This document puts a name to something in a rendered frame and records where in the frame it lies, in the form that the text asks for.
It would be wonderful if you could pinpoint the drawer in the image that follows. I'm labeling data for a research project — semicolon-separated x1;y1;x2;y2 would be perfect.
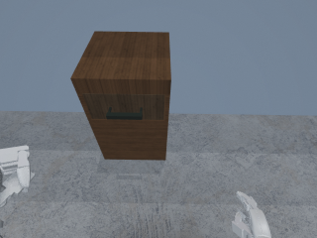
82;93;165;120

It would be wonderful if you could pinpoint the cabinet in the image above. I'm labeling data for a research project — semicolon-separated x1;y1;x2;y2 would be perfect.
70;31;171;161

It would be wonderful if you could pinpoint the robot left hand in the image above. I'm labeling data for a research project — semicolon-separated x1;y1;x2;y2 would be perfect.
0;145;35;209

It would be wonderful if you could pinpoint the robot right hand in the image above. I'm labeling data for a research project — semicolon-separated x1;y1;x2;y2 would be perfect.
232;191;271;238

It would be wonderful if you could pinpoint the handle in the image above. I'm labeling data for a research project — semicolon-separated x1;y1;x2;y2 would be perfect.
106;107;143;120

